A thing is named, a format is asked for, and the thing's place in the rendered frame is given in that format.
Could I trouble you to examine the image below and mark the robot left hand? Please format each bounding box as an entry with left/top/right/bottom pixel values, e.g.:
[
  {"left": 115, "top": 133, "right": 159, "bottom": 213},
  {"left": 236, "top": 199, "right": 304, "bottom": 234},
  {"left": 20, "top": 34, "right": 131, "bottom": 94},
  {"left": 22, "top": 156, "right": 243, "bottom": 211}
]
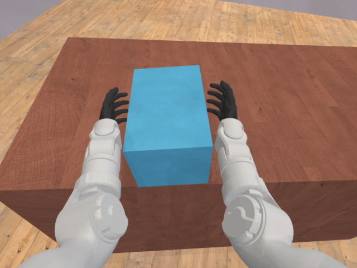
[{"left": 99, "top": 87, "right": 129, "bottom": 124}]

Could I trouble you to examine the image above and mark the robot left forearm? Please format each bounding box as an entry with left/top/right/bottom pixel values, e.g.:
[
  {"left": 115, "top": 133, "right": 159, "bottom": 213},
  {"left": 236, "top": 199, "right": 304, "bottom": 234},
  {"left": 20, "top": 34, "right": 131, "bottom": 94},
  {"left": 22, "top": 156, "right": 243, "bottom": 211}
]
[{"left": 63, "top": 118, "right": 122, "bottom": 209}]

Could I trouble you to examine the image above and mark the robot left upper arm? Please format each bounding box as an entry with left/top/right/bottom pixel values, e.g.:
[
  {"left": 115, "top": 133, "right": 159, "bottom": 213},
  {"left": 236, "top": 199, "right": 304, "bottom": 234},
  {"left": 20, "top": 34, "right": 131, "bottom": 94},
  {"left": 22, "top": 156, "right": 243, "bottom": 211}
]
[{"left": 17, "top": 192, "right": 128, "bottom": 268}]

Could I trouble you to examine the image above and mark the pedestal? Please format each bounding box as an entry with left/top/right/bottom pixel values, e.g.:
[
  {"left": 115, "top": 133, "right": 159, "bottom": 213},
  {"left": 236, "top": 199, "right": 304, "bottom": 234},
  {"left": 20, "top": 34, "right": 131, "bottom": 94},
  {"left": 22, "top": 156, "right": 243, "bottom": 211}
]
[{"left": 0, "top": 37, "right": 357, "bottom": 253}]

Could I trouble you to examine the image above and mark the robot right hand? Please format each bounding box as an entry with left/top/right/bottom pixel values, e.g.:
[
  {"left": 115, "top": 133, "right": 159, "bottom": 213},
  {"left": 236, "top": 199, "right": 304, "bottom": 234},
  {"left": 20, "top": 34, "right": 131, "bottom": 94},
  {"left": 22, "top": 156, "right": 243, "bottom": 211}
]
[{"left": 206, "top": 81, "right": 238, "bottom": 121}]

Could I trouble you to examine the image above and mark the carton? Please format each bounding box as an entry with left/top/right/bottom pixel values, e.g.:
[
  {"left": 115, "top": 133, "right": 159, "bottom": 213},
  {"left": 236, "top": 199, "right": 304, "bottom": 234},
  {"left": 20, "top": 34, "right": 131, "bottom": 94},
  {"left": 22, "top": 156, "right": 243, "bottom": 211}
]
[{"left": 123, "top": 65, "right": 213, "bottom": 187}]

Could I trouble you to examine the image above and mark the robot right upper arm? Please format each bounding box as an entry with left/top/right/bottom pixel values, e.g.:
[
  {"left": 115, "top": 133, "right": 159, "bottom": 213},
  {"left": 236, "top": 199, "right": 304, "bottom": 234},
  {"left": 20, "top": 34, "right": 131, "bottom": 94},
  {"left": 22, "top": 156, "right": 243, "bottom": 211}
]
[{"left": 221, "top": 194, "right": 348, "bottom": 268}]

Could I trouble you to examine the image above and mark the robot right forearm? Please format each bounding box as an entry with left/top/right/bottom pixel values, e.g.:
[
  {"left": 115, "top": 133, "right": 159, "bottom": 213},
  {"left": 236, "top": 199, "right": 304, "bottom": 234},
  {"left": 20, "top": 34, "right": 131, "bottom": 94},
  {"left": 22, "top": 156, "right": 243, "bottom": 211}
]
[{"left": 214, "top": 118, "right": 281, "bottom": 209}]

